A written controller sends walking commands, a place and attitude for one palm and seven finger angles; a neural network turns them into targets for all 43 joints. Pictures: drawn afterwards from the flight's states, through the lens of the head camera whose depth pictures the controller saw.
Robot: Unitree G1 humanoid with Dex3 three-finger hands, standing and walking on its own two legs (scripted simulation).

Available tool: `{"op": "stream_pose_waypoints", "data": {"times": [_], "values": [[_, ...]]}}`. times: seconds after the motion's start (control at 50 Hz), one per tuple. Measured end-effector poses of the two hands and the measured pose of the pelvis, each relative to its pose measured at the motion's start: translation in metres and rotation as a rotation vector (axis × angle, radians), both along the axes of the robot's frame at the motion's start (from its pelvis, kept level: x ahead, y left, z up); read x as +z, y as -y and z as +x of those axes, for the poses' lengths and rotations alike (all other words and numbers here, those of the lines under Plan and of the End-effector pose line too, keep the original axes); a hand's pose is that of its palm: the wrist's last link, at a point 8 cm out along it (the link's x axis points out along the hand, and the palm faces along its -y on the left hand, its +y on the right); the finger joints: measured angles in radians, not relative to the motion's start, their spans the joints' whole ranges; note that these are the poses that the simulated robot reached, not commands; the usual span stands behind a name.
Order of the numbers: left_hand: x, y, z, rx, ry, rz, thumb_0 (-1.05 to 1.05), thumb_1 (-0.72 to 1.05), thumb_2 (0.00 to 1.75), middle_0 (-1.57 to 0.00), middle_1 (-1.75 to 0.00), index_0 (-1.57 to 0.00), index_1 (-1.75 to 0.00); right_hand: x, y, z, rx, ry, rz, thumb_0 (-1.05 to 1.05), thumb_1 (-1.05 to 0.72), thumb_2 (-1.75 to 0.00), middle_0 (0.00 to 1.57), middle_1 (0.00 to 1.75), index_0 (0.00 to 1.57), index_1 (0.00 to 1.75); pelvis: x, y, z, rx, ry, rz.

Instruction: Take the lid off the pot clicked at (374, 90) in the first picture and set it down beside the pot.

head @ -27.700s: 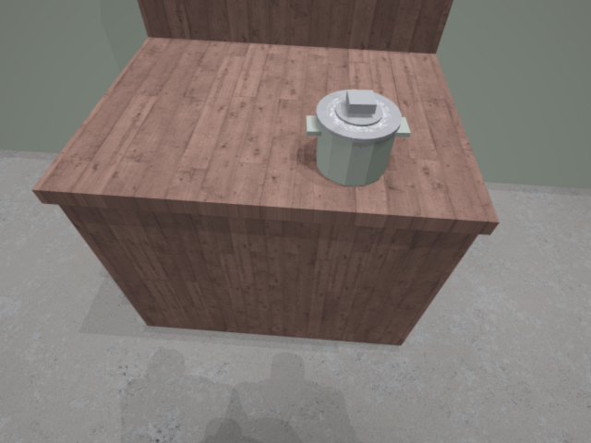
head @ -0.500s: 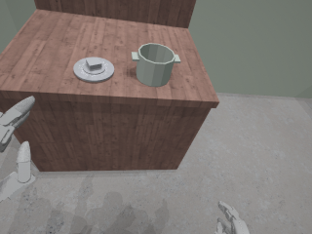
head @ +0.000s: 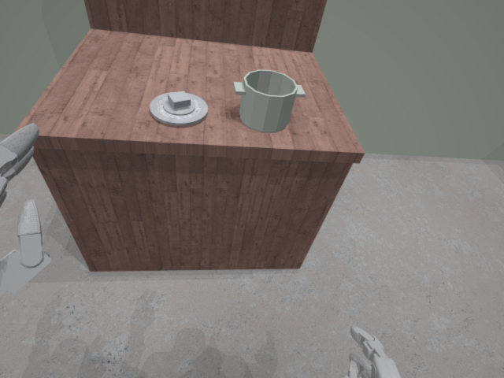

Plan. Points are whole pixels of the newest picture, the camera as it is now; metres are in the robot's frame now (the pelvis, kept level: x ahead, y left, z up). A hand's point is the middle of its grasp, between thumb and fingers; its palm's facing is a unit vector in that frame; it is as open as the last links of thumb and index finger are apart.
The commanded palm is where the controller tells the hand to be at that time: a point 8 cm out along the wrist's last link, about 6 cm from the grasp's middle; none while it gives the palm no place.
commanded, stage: stop stepping back and stand still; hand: left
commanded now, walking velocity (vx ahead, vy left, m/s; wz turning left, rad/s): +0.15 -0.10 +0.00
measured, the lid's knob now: (179, 99) +0.81 +0.21 +0.00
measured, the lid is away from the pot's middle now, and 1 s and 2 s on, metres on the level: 0.25 0.25 0.25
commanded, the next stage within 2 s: let the arm hang, fingers relaxed in 1.20 s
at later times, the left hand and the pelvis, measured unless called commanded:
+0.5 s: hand out of the picture +0.09 +0.17 -0.19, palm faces +0.15 -0.97 -0.17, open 7.0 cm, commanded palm none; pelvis +0.06 -0.01 -0.03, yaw +9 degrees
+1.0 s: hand (136, 361) +0.19 +0.19 -0.17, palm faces +0.11 -0.97 -0.22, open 7.4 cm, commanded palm none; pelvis +0.14 +0.01 +0.00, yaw +6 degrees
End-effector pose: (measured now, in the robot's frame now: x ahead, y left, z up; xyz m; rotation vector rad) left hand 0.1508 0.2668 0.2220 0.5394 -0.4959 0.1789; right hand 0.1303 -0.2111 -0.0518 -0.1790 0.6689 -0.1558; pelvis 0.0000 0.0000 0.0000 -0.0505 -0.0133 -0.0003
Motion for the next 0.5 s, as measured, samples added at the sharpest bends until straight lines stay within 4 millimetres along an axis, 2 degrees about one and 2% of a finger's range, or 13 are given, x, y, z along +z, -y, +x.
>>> {"op": "stream_pose_waypoints", "data": {"times": [0.04, 0.08, 0.1, 0.12, 0.18, 0.22, 0.28, 0.3, 0.34, 0.36, 0.38, 0.44, 0.5], "values": [[0.01, -0.004, -0.003, 0.039, -0.016, 0.04, 0.02, 0.89, 0.9, -0.21, -0.31, -0.21, -0.31, -0.008, -0.003, -0.004, 0.004, -0.039, 0.03, 0.01, -0.9, -0.89, 0.2, 0.3, 0.2, 0.3, 0.004, -0.002, 0.003, 0.001, -0.004, -0.015], [0.007, -0.011, -0.003, 0.1, -0.058, 0.062, 0.01, 0.89, 0.9, -0.21, -0.31, -0.21, -0.31, -0.02, -0.003, -0.005, 0.002, -0.073, 0.053, 0.01, -0.9, -0.89, 0.2, 0.3, 0.2, 0.3, 0.003, -0.001, 0.006, 0.009, -0.004, -0.02], [-0.004, -0.016, 0.0, 0.136, -0.1, 0.084, 0.01, 0.89, 0.9, -0.21, -0.3, -0.21, -0.31, -0.029, -0.001, -0.004, 0.017, -0.085, 0.062, 0.01, -0.9, -0.89, 0.2, 0.3, 0.2, 0.3, -0.001, -0.001, 0.008, 0.023, -0.014, -0.007], [-0.026, -0.022, 0.005, 0.177, -0.17, 0.093, 0.01, 0.89, 0.9, -0.21, -0.3, -0.2, -0.31, -0.042, 0.002, -0.002, 0.037, -0.102, 0.068, 0.01, -0.89, -0.89, 0.2, 0.3, 0.2, 0.3, -0.009, 0.0, 0.008, 0.041, -0.028, 0.024], [-0.128, -0.041, 0.017, 0.302, -0.506, -0.107, 0.0, 0.9, 0.9, -0.2, -0.3, -0.2, -0.3, -0.075, 0.011, 0.0, 0.075, -0.216, 0.057, 0.01, -0.9, -0.89, 0.2, 0.3, 0.2, 0.3, -0.023, -0.005, 0.007, 0.099, -0.033, 0.014], [-0.205, -0.042, 0.012, 0.369, -0.749, -0.277, 0.0, 0.9, 0.9, -0.2, -0.3, -0.19, -0.3, -0.084, 0.015, -0.002, 0.093, -0.286, 0.033, 0.01, -0.9, -0.89, 0.2, 0.3, 0.2, 0.3, -0.028, -0.007, 0.01, 0.127, -0.036, 0.02], [-0.31, -0.02, -0.012, 0.385, -1.102, -0.456, 0.01, 0.91, 0.9, -0.19, -0.3, -0.19, -0.3, -0.089, 0.023, -0.011, 0.089, -0.34, -0.026, 0.01, -0.9, -0.89, 0.2, 0.3, 0.2, 0.3, -0.039, -0.01, 0.017, 0.127, -0.044, 0.035], [-0.338, -0.007, -0.024, 0.374, -1.228, -0.492, 0.01, 0.91, 0.9, -0.19, -0.3, -0.19, -0.3, -0.09, 0.027, -0.016, 0.069, -0.355, -0.041, 0.01, -0.9, -0.89, 0.2, 0.3, 0.2, 0.3, -0.04, -0.008, 0.019, 0.121, -0.045, 0.045], [-0.376, 0.024, -0.047, 0.335, -1.452, -0.544, 0.01, 0.91, 0.9, -0.19, -0.3, -0.19, -0.3, -0.087, 0.034, -0.03, 0.027, -0.411, -0.064, 0.01, -0.9, -0.89, 0.2, 0.3, 0.2, 0.3, -0.037, -0.004, 0.026, 0.117, -0.053, 0.067], [-0.387, 0.04, -0.058, 0.317, -1.537, -0.57, 0.02, 0.91, 0.9, -0.19, -0.3, -0.19, -0.3, -0.085, 0.038, -0.037, 0.015, -0.452, -0.076, 0.01, -0.9, -0.89, 0.2, 0.3, 0.2, 0.3, -0.035, -0.001, 0.03, 0.121, -0.061, 0.072], [-0.389, 0.045, -0.062, 0.346, -1.549, -0.623, 0.0, 0.94, 0.9, -0.2, -0.3, -0.19, -0.3, -0.083, 0.042, -0.043, 0.01, -0.5, -0.088, 0.01, -0.9, -0.89, 0.2, 0.3, 0.2, 0.3, -0.032, 0.002, 0.035, 0.132, -0.07, 0.069], [-0.387, 0.047, -0.064, 0.381, -1.553, -0.632, -0.04, 1.0, 0.9, -0.21, -0.3, -0.2, -0.3, -0.085, 0.056, -0.052, 0.028, -0.64, -0.11, 0.01, -0.9, -0.89, 0.2, 0.3, 0.2, 0.3, -0.029, 0.012, 0.05, 0.154, -0.086, 0.063], [-0.385, 0.044, -0.075, 0.434, -1.594, -0.61, -0.04, 0.99, 0.9, -0.21, -0.3, -0.2, -0.3, -0.09, 0.065, -0.044, 0.011, -0.71, -0.108, 0.01, -0.9, -0.89, 0.2, 0.3, 0.2, 0.3, -0.027, 0.014, 0.064, 0.161, -0.083, 0.05]]}}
